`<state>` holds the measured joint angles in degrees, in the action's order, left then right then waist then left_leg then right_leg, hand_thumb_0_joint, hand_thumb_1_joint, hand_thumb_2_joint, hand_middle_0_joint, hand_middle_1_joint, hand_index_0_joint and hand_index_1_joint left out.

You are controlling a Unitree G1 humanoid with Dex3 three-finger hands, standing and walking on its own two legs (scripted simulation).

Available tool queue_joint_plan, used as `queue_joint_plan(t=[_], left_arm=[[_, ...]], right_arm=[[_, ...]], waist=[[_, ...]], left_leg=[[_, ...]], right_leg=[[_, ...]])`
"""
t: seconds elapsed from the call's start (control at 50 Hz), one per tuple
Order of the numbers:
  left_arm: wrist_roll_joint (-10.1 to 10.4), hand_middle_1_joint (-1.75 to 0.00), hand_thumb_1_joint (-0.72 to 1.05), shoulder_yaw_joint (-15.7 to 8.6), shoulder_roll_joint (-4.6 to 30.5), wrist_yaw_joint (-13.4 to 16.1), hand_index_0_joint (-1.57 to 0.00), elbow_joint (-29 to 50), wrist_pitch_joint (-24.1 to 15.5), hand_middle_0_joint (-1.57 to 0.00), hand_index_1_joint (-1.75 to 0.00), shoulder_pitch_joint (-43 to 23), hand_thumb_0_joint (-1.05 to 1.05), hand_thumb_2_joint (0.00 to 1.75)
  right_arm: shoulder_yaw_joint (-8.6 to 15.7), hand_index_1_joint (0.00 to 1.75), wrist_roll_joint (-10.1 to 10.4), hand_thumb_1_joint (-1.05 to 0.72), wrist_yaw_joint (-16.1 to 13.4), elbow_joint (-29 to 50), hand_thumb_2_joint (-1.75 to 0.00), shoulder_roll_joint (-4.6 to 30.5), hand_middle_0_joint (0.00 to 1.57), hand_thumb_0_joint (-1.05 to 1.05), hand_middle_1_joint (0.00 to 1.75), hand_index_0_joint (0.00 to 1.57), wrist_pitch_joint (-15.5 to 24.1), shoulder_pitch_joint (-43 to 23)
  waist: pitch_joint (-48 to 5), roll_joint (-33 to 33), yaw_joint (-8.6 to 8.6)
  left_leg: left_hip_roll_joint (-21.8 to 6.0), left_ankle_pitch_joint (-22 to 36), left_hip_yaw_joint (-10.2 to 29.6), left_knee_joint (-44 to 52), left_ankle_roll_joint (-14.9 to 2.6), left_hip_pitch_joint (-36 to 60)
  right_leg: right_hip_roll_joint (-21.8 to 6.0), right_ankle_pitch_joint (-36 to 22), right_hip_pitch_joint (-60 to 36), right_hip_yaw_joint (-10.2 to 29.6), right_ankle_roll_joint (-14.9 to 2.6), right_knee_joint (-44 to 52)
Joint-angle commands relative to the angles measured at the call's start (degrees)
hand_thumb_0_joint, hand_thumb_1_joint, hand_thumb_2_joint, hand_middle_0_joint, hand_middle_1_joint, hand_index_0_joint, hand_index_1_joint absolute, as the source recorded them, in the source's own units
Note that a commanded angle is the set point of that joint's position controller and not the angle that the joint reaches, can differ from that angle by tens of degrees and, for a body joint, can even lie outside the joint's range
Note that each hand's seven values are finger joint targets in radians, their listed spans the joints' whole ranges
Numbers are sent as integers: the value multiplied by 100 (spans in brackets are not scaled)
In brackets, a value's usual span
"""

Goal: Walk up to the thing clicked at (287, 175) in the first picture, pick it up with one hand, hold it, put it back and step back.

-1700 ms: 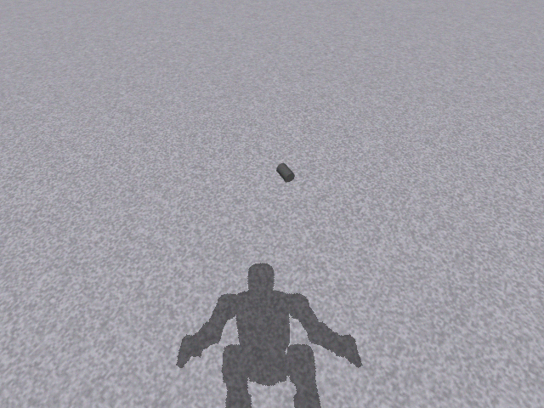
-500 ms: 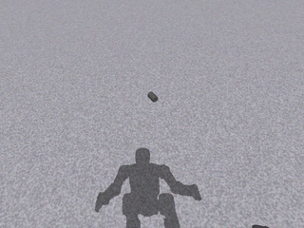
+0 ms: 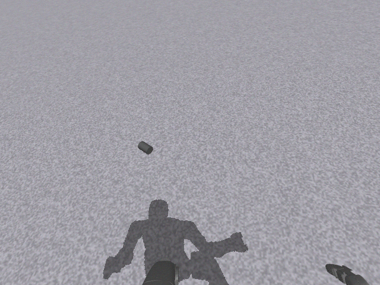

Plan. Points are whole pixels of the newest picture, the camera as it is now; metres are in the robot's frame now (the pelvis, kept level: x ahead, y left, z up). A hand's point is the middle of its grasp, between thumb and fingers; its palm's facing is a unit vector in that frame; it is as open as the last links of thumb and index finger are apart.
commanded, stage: walk up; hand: left
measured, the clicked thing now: (145, 147) +1.10 +0.45 -0.74
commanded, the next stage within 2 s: none
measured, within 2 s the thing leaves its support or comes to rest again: neither
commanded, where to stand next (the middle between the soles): +0.65 +0.45 m, yaw -36 degrees
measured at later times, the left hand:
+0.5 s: hand (77, 188) +0.41 +0.40 -0.12, palm faces -0.28 -0.81 -0.52, open 7.4 cm
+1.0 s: hand (32, 169) +0.52 +0.64 -0.16, palm faces -0.32 -0.70 -0.64, open 7.4 cm
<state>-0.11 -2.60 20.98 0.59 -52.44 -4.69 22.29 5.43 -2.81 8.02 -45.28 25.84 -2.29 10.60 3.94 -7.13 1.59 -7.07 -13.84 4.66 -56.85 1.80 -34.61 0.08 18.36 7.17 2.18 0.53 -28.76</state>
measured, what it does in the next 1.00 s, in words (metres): walks ahead, turning right: left foot, then right foot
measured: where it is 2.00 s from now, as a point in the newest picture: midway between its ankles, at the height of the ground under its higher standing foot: (114, 218)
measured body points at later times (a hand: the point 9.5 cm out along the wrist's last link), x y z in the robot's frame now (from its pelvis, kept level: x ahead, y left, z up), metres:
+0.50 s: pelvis +0.22 +0.15 -0.01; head +0.25 +0.10 +0.44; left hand +0.42 +0.44 -0.08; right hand +0.16 -0.17 -0.14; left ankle +0.21 +0.23 -0.73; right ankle +0.30 +0.04 -0.71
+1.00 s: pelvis +0.37 +0.32 -0.06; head +0.39 +0.29 +0.39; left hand +0.53 +0.67 -0.12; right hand +0.33 -0.05 -0.14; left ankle +0.44 +0.44 -0.73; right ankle +0.32 +0.06 -0.72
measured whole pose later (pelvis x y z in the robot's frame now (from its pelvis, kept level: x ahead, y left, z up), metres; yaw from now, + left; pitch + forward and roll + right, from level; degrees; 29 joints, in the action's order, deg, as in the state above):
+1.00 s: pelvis +0.37 +0.32 -0.06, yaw -22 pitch -1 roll +0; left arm -2.2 -5.6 30.1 6.3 -50.3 -3.7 21.9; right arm 8.4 -4.5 5.5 -39.3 29.2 -3.3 14.9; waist 5.1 -2.1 0.1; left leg -4.7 -28.3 -1.2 -56.7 1.9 -27.4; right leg -8.4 26.4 29.9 11.8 -1.4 -55.9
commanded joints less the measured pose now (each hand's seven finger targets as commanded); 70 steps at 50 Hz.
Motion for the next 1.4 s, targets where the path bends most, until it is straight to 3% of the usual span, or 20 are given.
queue_joint_plan(t=[0.0,0.08,0.14,0.16,0.2,0.26,0.36,0.48,0.54,0.58,0.68,0.86,0.92,0.96,1.0,1.16,1.28,1.3,1.34,1.38], left_arm=[[-28,-30,90,-647,2229,186,-20,665,-262,-20,-30,-312,0,90],[-69,-30,90,-624,2279,248,-20,673,-237,-20,-30,-319,0,90],[-114,-30,90,-435,1776,329,-20,792,-170,-20,-30,-493,0,90],[-73,-30,90,-198,1050,338,-20,763,-150,-20,-30,-17,0,90],[37,-30,90,-189,1461,458,-20,573,-113,-20,-30,423,0,90],[188,-30,90,-372,1865,300,-20,285,-130,-20,-30,-95,0,90],[195,-30,90,-255,1407,250,-20,537,-110,-20,-30,-486,0,90],[94,-30,90,-543,1583,374,-20,207,-109,-20,-30,825,0,90],[-41,-30,90,-761,2426,575,-20,641,-84,-20,-30,846,0,90],[58,-30,90,-728,2399,641,-20,930,-69,-20,-30,54,0,90],[-46,-30,90,-671,2140,578,-20,952,-195,-20,-30,-178,0,90],[-261,-30,90,-883,2754,627,-20,935,-196,-20,-30,-231,0,90],[-230,-30,90,-802,2502,662,-20,915,-114,-20,-30,-800,0,90],[-156,-30,90,-333,1188,705,-20,873,-39,-20,-30,-304,0,90],[-100,-30,90,-406,1840,824,-20,701,-53,-20,-30,-279,0,90],[183,-30,90,-371,1518,542,-20,405,-50,-20,-30,-240,0,90],[87,-30,90,-631,1837,706,-20,116,3,-20,-30,1523,0,90],[25,-30,90,-739,2139,780,-20,239,24,-20,-30,1608,0,90],[19,-30,90,-685,2241,837,-20,847,40,-20,-30,352,0,90],[45,-30,90,-631,2139,882,-20,1049,-23,-20,-30,-425,0,90]], right_arm=[[373,30,-39,-90,-13,785,-90,1002,20,0,30,20,132,-621],[417,30,-45,-90,-39,791,-90,957,20,0,30,20,241,-443],[711,30,-107,-90,-171,273,-90,1413,20,0,30,20,302,1518],[811,30,-167,-90,-265,265,-90,1770,20,0,30,20,347,1880],[853,30,182,-90,-353,545,-90,2136,20,0,30,20,387,586],[572,30,58,-90,-377,735,-90,1251,20,0,30,20,405,327],[422,30,-20,-90,-446,727,-90,962,20,0,30,20,412,773],[269,30,-32,-90,-359,1232,-90,851,20,0,30,20,230,-46],[186,30,-69,-90,-366,1144,-90,764,20,0,30,20,3,895],[414,30,-125,-90,-416,1082,-90,1302,20,0,30,20,-135,746],[388,30,-70,-90,-329,786,-90,1126,20,0,30,20,-185,945],[512,30,-84,-90,-195,1109,-90,1195,20,0,30,20,-200,414],[633,30,-120,-90,-273,727,-90,1178,20,0,30,20,-93,1676],[772,30,-243,-90,-422,603,-90,1789,20,0,30,20,21,1945],[778,30,-1,-90,-475,939,-90,2389,20,0,30,20,75,599],[382,30,-83,-90,-600,838,-90,1110,20,0,30,20,162,931],[256,30,-51,-90,-556,1399,-90,754,20,0,30,20,25,371],[183,30,-9,-90,-562,1347,-90,479,20,0,30,20,2,773],[366,30,-60,-90,-613,1136,-90,1080,20,0,30,20,-209,1430],[486,30,-96,-90,-627,1066,-90,1393,20,0,30,20,-246,1005]], waist=[[406,1048,-166],[-46,1344,-324],[-959,74,-1417],[-892,-1546,-1418],[-802,-1570,-621],[-340,-509,-597],[-420,-246,-683],[-861,651,181],[-989,1572,91],[-356,960,-82],[78,1213,-375],[-226,1849,-326],[-779,1144,-1119],[-290,-1756,-1194],[10,-1717,-625],[38,-508,-555],[-991,748,487],[-1090,1729,530],[-1127,572,-42],[-343,310,-187]], left_leg=[[-212,462,40,818,20,18],[-42,165,-431,1571,-172,1008],[308,-415,-311,2324,-444,3644],[-804,-1350,1252,3100,-483,4169],[-1776,-2477,3565,4555,-1167,3461],[-880,-379,954,3827,-835,2545],[-853,2757,-239,3275,-1431,3069],[-406,1756,-1177,1661,-962,1199],[364,-1891,-269,-1209,-171,-765],[57,-1959,340,-1857,-5,-961],[-85,-873,107,-1414,-132,-105],[-82,-1337,-342,-174,-141,572],[246,-1218,-743,1576,-226,2361],[-891,-2054,1659,3280,-195,2764],[-1682,-2787,3552,4444,-1019,1998],[-588,3062,36,2678,-993,2670],[-2,2198,-765,397,-295,936],[493,-1138,-628,-795,35,-320],[231,-2076,397,-2365,354,-581],[-76,-1668,607,-2787,135,-447]], right_leg=[[-1066,632,938,1188,-1030,1285],[-1145,-1345,829,905,-963,400],[-599,-1634,1996,352,-543,-2744],[230,1102,3302,139,-300,-4082],[-55,1059,3648,275,-524,-5137],[-473,26,3004,141,-402,-4193],[-427,326,2673,-431,-165,-2415],[-130,-1691,-527,-785,-358,-475],[-2433,1157,-1100,3453,-1312,978],[-2698,2080,-15,3929,-1984,1171],[-1503,728,1645,1615,-1276,670],[-1189,1513,2339,1366,-1190,93],[-1025,593,2830,733,-806,-1506],[534,1818,4813,-138,-267,-4615],[-35,1348,4649,270,-478,-5182],[-83,431,3000,-496,-259,-2697],[-207,-1515,-994,-333,-502,-50],[-1361,-1716,-1813,1651,-1070,235],[-2885,141,-771,3373,-2026,628],[-2697,1367,782,3181,-2059,979]])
